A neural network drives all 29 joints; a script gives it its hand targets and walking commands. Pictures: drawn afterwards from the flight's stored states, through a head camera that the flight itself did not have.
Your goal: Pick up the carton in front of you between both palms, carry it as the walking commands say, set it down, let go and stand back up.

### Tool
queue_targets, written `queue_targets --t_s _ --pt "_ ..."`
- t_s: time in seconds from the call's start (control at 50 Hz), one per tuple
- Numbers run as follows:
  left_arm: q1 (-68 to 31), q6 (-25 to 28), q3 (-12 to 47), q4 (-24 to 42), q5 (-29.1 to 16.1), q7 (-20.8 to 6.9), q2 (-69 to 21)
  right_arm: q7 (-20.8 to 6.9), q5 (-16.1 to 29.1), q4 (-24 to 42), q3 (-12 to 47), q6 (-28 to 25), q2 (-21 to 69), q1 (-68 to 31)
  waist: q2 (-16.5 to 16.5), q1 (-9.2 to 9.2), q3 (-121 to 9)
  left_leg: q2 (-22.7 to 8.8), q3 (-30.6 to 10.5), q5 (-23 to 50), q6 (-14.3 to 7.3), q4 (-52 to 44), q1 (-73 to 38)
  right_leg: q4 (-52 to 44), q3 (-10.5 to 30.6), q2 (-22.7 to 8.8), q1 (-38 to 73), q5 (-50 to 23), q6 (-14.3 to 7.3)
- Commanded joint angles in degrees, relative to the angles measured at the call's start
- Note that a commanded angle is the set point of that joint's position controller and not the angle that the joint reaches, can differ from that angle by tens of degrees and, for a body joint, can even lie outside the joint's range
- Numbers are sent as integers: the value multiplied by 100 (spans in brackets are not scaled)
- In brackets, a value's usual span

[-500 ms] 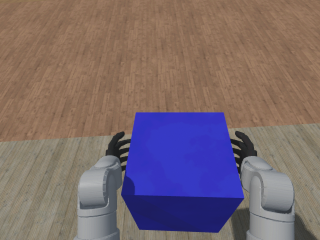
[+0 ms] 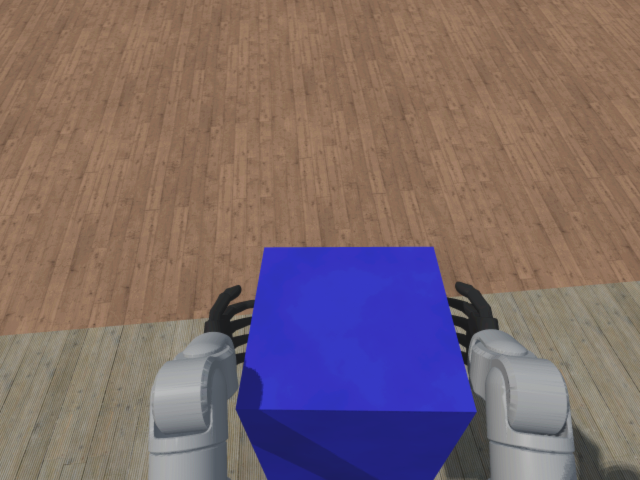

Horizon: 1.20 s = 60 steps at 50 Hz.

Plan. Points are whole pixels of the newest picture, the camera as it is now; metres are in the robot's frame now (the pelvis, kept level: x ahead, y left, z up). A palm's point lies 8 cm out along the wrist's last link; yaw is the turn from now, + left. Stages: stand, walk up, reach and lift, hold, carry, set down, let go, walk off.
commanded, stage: carry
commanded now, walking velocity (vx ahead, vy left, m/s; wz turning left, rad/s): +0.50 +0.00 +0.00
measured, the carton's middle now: (348, 370) +0.26 +0.00 -0.01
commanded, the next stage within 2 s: none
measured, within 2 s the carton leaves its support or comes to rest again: neither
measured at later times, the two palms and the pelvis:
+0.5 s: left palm (259, 140) +0.60 +0.13 +0.10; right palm (435, 130) +0.63 -0.16 +0.10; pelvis +0.34 -0.04 +0.00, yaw +4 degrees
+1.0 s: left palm (256, 17) +1.04 +0.18 +0.14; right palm (386, 12) +1.03 -0.12 +0.15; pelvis +0.66 +0.03 +0.00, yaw +1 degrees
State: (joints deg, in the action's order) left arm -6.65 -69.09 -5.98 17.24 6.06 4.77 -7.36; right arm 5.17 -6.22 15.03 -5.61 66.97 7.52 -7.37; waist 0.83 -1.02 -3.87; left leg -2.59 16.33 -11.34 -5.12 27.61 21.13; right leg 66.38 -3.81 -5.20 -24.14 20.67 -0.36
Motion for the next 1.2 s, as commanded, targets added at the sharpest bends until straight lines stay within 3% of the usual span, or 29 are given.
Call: queue_targets --t_s 0.0,0.12,0.24,0.28,0.3,0.32,0.34,0.36,0.38,0.42,0.44,0.48,0.58,0.7,0.74,0.76,0.78,0.8,0.82,0.84,0.86,0.9,0.94,1.0,1.08,1.14,1.18 --pt "-2682 304 4272 613 -2237 -1465 -5650 -1563 2493 833 4255 -117 5777 -2719 -533 13 -1814 -1657 -2104 642 -195 -1561 -2375 -430 143 -251 -1165 -539 -60" --pt "-2228 393 4280 787 -1998 -1280 -5420 -1666 2546 1011 4267 -116 5332 -2299 -819 11 -1292 -1251 -1074 1511 -160 -1648 -2558 -2462 -429 -47 -1349 -1376 99" --pt "-2435 61 4224 1128 -2161 -1287 -4816 -1532 2328 1091 4036 145 4735 -2190 -944 -15 -659 -1166 -635 2231 -36 -1441 -2681 -3618 -901 160 -846 -1994 -111" --pt "-2448 -58 4142 1064 -2191 -1317 -4654 -1489 2268 1062 3972 252 4592 -2252 -1001 52 -806 -1100 -380 3118 96 -730 -2666 -3810 -1149 393 -24 -1791 -177" --pt "-2441 -103 4091 994 -2200 -1333 -4610 -1473 2255 1060 3955 305 4530 -2288 -861 131 -1039 -897 -93 3401 224 91 -2385 -4000 -1406 675 897 -1505 -183" --pt "-2510 -139 4035 989 -2226 -1349 -4559 -1457 2254 1116 3953 347 4447 -2423 -583 241 -1413 -736 -75 2824 366 1150 -1608 -3959 -1076 450 2162 -1153 -201" --pt "-2671 -154 3936 996 -2217 -1369 -4431 -1434 2308 1303 4001 419 4450 -2727 586 329 -1952 -316 -276 1354 637 2955 46 -4310 1395 -1129 3606 -149 -839" --pt "-2756 -145 3951 931 -2288 -1376 -4522 -1422 2366 1493 4033 462 4393 -2986 1886 387 -2122 428 -727 -1437 728 4346 1427 -5328 3460 -1954 4147 -468 -1462" --pt "-3016 -168 3979 1151 -2428 -1377 -4631 -1407 2390 1496 4038 462 4538 -3210 1351 310 -1985 106 -1365 -1600 534 5089 1846 -5266 2991 -1976 4094 -1264 -1454" --pt "-3434 -164 4037 1459 -2540 -1335 -4864 -1379 2452 1656 3992 436 4716 -3444 308 226 -1931 -361 -1674 -1035 307 4897 1840 -4961 1880 -1627 3382 -2332 -1120" --pt "-3595 -175 4047 1594 -2578 -1305 -4891 -1349 2463 1694 3975 437 4765 -3476 124 183 -1930 -504 -1725 -718 302 4415 1652 -5068 1472 -1502 3061 -2226 -913" --pt "-3659 -245 4006 1764 -2612 -1264 -4804 -1267 2404 1724 3894 470 4737 -3444 382 172 -1972 -460 -1486 -425 335 3794 1387 -5284 865 -1312 2798 -1919 -729" --pt "-3829 -538 3831 1572 -2545 -1243 -4127 -1106 2233 1578 3811 700 4221 -3717 612 234 -1543 -348 -1004 128 541 1956 1642 -5445 14 -965 2886 -2293 -822" --pt "-5121 -795 3576 737 -2488 -1114 -3529 -1092 2472 829 3614 1040 3725 -5175 862 379 -998 -97 -631 815 297 622 1221 -5088 -362 -809 2786 -2667 -705" --pt "-5732 -883 3468 427 -2566 -1075 -3534 -1088 2574 474 3427 1138 3699 -5717 891 296 -1011 -48 -526 691 166 483 739 -4688 -418 -834 2718 -2776 -603" --pt "-6067 -928 3415 249 -2624 -1057 -3570 -1087 2604 249 3302 1173 3708 -5946 759 117 -1195 131 -295 550 130 315 22 -4065 -633 -714 2507 -3098 -501" --pt "-6333 -978 3377 72 -2674 -1031 -3622 -1082 2631 -24 3140 1207 3664 -6049 396 -85 -1551 416 -86 183 145 219 -1037 -3021 -865 -414 2148 -3306 -358" --pt "-6623 -1027 3278 -135 -2713 -1003 -3623 -1082 2638 -274 2978 1235 3645 -6177 -318 -285 -1995 -319 -1167 -442 91 55 -2157 -1638 -818 -188 1301 -2233 -199" --pt "-6953 -1083 3247 -276 -2800 -971 -3823 -1078 2591 -499 2775 1238 3501 -6441 -1834 -312 -2397 -1808 -4032 -1218 -666 -680 -3290 -22 -580 553 -436 -432 49" --pt "-7261 -1088 3198 -447 -2808 -949 -3923 -1079 2661 -680 2785 1251 3716 -6640 -2080 -394 -2408 -2014 -4892 -942 -933 -1197 -3596 972 32 769 -1504 847 -67" --pt "-7588 -1061 3132 -593 -2832 -938 -4153 -1101 2773 -672 2794 1235 3985 -6986 -1655 -308 -2342 -1901 -4351 -211 -885 -902 -3508 1425 402 461 -1805 704 -229" --pt "-8000 -965 3013 -724 -2849 -901 -4608 -1174 3052 -520 2836 1146 4578 -7736 -607 -252 -2303 -1579 -3262 1131 -647 -446 -3126 1214 478 144 -1983 122 -293" --pt "-8350 -862 2910 -757 -2820 -824 -4910 -1197 3251 -357 2821 1055 4962 -8443 -664 -157 -2527 -1410 -2696 1529 -516 -437 -2987 878 416 91 -1789 -169 -236" --pt "-8528 -749 2763 -967 -2676 -680 -4989 -1153 3253 -483 2687 991 5067 -8757 -714 -140 -2636 -1324 -2327 1890 -614 -349 -3191 591 216 135 -2179 -216 -205" --pt "-8457 -672 2652 -1341 -2416 -633 -4991 -1119 3021 -869 2559 926 5008 -8602 -812 -305 -2522 -1169 -1980 2720 -728 -137 -3709 -171 -29 133 -2878 -421 -228" --pt "-8417 -644 2610 -1466 -2323 -694 -5040 -1122 2876 -996 2561 884 5049 -8532 -778 -316 -2275 -918 -1577 3260 -656 -90 -3574 -1660 -281 266 -2424 -966 -232" --pt "-8228 -648 2579 -1558 -2268 -749 -5081 -1119 2782 -1082 2576 864 5101 -8376 -830 -254 -2097 -762 -1169 4234 -483 46 -3262 -2803 -791 645 -1462 -1219 -293"
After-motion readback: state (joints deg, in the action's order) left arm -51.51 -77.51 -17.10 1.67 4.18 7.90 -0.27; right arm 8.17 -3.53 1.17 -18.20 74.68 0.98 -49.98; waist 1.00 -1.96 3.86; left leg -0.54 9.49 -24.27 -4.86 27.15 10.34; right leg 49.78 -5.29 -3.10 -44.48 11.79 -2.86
